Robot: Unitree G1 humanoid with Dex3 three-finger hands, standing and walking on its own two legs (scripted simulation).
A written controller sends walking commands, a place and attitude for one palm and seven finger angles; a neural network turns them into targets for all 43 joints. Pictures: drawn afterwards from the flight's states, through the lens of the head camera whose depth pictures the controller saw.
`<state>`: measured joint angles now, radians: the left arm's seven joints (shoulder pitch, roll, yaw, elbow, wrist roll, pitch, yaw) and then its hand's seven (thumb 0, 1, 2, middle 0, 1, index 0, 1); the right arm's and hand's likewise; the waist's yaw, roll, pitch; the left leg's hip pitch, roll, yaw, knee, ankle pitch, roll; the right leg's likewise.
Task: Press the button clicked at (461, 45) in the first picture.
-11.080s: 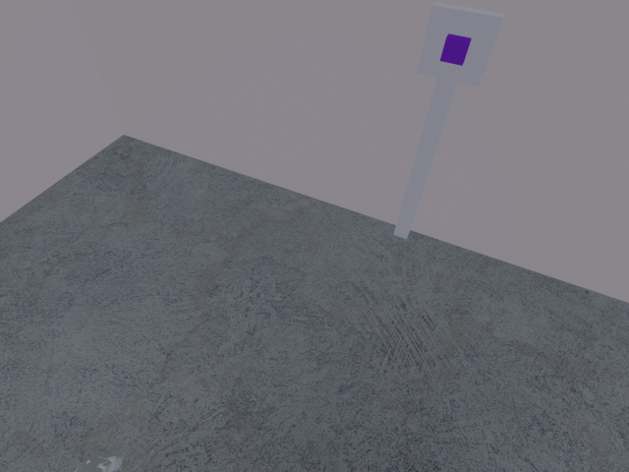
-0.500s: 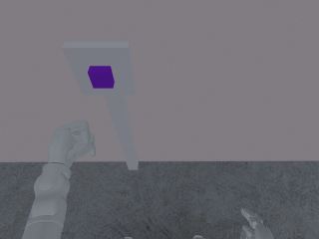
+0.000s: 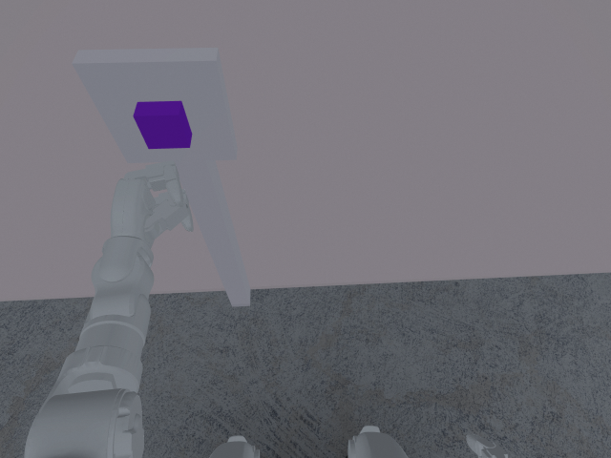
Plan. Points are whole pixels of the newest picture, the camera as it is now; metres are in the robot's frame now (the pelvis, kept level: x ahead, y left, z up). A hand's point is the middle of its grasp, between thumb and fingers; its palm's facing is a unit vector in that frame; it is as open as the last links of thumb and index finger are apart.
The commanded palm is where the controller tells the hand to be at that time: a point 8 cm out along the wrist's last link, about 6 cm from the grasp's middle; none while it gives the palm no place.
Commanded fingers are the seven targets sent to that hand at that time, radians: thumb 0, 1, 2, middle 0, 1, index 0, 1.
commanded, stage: aim a knuckle at the button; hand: left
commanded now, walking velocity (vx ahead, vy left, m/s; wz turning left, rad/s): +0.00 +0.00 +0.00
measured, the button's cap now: (164, 124) +0.55 +0.20 +0.10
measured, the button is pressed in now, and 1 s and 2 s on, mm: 0 0 11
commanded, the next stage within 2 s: press the button with the knuckle in 0.86 s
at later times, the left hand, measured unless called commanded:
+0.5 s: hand (193, 192) +0.46 +0.16 +0.06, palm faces +0.05 -1.00 -0.02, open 3.1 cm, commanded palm +0.43 +0.20 +0.07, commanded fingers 0.00 0.90 0.90 -1.30 -1.50 -1.30 -1.50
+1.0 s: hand (196, 189) +0.46 +0.15 +0.06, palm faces +0.04 -1.00 -0.02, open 3.1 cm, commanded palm +0.44 +0.20 +0.07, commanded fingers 0.00 0.90 0.90 -1.30 -1.50 -1.30 -1.50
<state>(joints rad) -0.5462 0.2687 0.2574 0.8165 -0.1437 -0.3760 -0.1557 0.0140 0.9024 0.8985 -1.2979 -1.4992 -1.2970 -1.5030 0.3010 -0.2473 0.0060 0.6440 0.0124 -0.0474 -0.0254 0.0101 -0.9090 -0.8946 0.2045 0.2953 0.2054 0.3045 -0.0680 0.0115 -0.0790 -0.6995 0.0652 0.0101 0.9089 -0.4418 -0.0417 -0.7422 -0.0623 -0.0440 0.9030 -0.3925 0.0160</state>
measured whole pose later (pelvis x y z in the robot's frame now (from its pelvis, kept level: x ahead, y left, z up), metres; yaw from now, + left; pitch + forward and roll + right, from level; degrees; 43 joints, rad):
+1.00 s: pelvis +0.00 +0.01 -0.01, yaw -1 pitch +17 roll +0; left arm -0.69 0.28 0.30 0.97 -0.10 -0.43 -0.10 0.01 0.90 0.90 -1.30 -1.50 -1.30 -1.50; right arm 0.33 -0.24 0.00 0.62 -0.01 0.04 0.00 0.01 -0.91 -0.89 0.20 0.30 0.21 0.30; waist -0.10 0.01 -0.10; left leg -0.79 0.07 0.02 0.95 -0.46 -0.03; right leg -0.83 -0.05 -0.03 0.93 -0.39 0.02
